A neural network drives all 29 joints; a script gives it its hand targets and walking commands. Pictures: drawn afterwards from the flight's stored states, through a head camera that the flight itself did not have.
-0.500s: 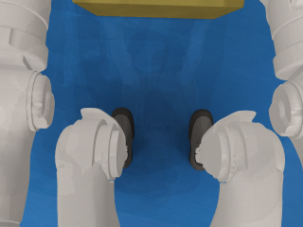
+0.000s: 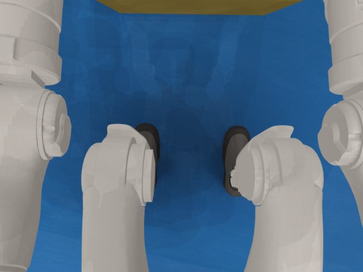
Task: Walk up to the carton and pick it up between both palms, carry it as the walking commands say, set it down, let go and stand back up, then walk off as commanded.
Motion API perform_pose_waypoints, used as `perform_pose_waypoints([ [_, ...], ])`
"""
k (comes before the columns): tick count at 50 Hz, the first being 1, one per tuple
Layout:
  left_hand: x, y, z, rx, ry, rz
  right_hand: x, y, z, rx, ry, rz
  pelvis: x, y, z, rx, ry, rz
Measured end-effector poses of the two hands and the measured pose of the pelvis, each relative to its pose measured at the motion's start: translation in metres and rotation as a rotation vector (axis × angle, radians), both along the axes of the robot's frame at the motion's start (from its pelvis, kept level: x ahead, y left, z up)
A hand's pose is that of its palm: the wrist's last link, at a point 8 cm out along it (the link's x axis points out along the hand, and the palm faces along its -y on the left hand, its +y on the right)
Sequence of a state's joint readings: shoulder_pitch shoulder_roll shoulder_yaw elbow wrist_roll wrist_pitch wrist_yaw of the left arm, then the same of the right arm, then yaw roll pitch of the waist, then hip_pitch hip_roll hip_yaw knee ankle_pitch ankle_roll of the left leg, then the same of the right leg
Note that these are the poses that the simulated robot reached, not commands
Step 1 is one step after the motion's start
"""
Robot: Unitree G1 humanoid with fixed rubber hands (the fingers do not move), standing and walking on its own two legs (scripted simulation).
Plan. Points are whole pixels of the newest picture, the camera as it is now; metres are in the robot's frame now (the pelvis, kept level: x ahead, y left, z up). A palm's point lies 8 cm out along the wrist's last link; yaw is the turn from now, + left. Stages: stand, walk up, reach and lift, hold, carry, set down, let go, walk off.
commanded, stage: reach and lift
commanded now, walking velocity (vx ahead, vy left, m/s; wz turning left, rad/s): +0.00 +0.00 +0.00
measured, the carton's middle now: out of the picture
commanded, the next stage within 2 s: none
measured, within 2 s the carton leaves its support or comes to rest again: neither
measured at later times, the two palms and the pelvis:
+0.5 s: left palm out of the picture +0.56 +0.20 -0.09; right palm out of the picture +0.56 -0.16 -0.08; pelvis -0.02 +0.00 +0.05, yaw +1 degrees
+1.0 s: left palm out of the picture +0.54 +0.20 -0.02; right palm out of the picture +0.54 -0.17 -0.02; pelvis -0.04 +0.00 +0.09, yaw +1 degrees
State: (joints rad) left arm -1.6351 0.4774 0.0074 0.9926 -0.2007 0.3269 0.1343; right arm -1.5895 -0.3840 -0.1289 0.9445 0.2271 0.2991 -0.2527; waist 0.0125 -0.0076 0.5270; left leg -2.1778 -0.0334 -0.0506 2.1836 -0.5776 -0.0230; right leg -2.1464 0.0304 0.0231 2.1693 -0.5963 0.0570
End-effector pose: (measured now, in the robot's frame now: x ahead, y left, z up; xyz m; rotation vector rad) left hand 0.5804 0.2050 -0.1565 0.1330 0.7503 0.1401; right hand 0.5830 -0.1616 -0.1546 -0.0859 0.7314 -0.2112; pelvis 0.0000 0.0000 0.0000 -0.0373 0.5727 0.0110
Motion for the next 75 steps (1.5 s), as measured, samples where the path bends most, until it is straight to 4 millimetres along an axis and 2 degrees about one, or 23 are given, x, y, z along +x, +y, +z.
perform_pose_waypoints([
  [11, -0.006, -0.004, 0.034, 0.02, -0.033, 0.054, -0.006, 0.001, 0.037, 0.007, -0.038, -0.024, -0.007, -0.002, 0.021, 0.003, -0.022, 0.007],
  [48, -0.038, -0.008, 0.132, 0.015, -0.05, 0.053, -0.043, -0.004, 0.135, 0.008, -0.057, -0.04, -0.036, -0.002, 0.089, 0.008, -0.076, 0.01],
  [75, -0.063, -0.011, 0.206, 0.014, -0.056, 0.059, -0.067, -0.006, 0.207, 0.006, -0.063, -0.038, -0.042, -0.003, 0.139, 0.017, -0.16, 0.011],
])
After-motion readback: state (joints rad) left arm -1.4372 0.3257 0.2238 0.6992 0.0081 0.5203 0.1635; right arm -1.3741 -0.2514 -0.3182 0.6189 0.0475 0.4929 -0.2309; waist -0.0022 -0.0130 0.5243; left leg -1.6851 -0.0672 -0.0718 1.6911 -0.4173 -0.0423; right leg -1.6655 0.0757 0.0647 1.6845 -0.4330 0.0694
